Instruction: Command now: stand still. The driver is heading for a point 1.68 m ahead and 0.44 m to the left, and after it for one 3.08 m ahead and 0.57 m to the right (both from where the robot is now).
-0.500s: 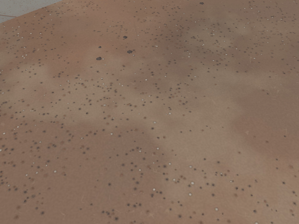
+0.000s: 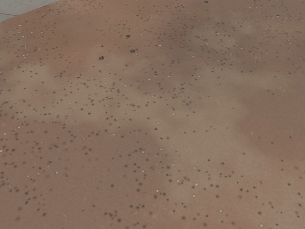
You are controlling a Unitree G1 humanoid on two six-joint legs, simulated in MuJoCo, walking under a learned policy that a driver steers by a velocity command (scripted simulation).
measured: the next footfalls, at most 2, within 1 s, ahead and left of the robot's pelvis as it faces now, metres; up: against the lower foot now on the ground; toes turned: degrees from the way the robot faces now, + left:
left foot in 0.86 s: +0.46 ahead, +0.10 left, +0.00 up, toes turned +2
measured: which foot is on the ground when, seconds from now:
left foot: down 0.00-0.44, up 0.46-0.84, down 0.86-1.00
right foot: down 0.00-0.88, up 0.90-1.00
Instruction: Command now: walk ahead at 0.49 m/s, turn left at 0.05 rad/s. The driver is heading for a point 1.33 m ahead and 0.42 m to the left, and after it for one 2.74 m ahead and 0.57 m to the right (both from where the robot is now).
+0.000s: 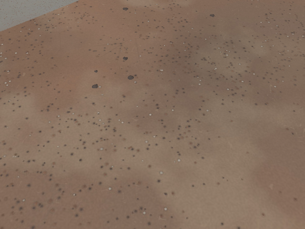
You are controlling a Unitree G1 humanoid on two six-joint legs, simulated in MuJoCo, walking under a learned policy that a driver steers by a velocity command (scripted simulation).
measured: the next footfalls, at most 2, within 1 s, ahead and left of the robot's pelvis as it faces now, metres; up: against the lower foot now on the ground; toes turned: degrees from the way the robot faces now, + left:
right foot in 0.38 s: +0.40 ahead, -0.14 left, +0.00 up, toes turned +10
left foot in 0.92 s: +0.58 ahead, +0.20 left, +0.00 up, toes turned +32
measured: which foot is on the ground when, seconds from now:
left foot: down 0.00-0.38, up 0.40-0.90, down 0.92-1.00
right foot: up 0.00-0.36, down 0.38-0.94, up 0.96-1.00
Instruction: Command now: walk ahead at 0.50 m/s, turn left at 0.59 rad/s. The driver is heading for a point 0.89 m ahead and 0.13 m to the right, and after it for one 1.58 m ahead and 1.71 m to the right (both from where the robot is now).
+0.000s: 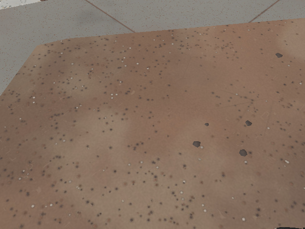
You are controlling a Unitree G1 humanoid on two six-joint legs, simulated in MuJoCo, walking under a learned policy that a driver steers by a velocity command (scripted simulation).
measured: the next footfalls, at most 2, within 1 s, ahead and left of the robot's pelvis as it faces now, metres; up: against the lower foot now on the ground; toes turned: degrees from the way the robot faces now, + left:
right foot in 0.48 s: +0.46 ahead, -0.10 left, +0.00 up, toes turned +6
left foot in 0.96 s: +0.72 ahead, +0.10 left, +0.00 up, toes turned -13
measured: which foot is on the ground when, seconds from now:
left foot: down 0.00-0.50, up 0.52-0.94, down 0.96-1.00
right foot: up 0.00-0.46, down 0.48-0.96, up 0.98-1.00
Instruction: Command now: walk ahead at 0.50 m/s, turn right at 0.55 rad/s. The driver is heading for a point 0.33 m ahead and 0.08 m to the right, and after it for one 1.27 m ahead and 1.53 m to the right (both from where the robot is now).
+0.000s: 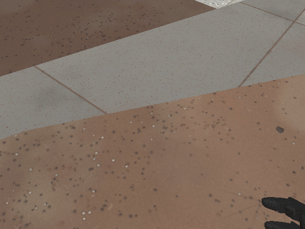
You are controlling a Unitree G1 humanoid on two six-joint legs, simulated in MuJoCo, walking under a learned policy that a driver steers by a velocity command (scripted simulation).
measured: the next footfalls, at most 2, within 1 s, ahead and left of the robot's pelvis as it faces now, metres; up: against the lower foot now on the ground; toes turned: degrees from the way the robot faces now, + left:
right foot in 0.48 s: +0.37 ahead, -0.19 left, +0.00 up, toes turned -20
left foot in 0.98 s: +0.70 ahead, -0.13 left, +0.00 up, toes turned -39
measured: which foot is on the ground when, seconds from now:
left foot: down 0.00-0.48, up 0.50-0.96, down 0.98-1.00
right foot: up 0.00-0.46, down 0.48-0.98, up 1.00-1.00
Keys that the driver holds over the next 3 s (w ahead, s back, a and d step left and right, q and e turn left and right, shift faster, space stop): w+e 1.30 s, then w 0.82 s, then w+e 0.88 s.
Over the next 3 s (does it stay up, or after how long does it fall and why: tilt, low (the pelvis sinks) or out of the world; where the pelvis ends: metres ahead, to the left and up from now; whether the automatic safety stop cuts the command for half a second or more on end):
stays up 1.16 -1.03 0.01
